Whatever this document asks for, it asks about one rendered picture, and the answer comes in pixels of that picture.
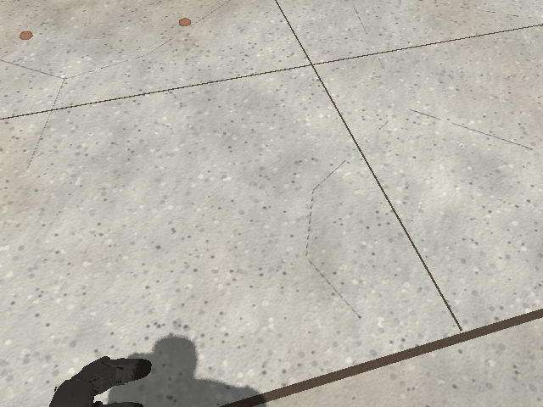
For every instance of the left robot hand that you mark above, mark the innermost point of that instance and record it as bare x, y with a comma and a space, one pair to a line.
98, 377

